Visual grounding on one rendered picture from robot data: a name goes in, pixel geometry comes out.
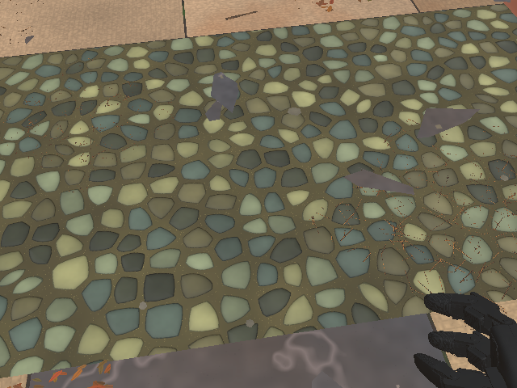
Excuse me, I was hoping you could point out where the right robot hand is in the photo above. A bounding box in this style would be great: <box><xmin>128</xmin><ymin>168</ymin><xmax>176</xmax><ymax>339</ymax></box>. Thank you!
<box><xmin>414</xmin><ymin>292</ymin><xmax>517</xmax><ymax>388</ymax></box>

